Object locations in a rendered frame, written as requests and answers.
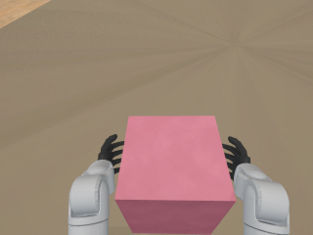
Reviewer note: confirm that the robot right hand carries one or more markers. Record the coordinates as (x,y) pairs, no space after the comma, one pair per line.
(240,155)

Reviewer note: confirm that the carton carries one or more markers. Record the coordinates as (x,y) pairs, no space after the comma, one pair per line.
(173,176)

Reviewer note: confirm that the robot right forearm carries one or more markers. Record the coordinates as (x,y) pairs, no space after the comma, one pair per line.
(266,209)

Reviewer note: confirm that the robot left forearm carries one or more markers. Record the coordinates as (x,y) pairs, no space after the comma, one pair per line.
(89,200)

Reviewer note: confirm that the robot left hand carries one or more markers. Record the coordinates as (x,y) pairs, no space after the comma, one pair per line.
(108,155)

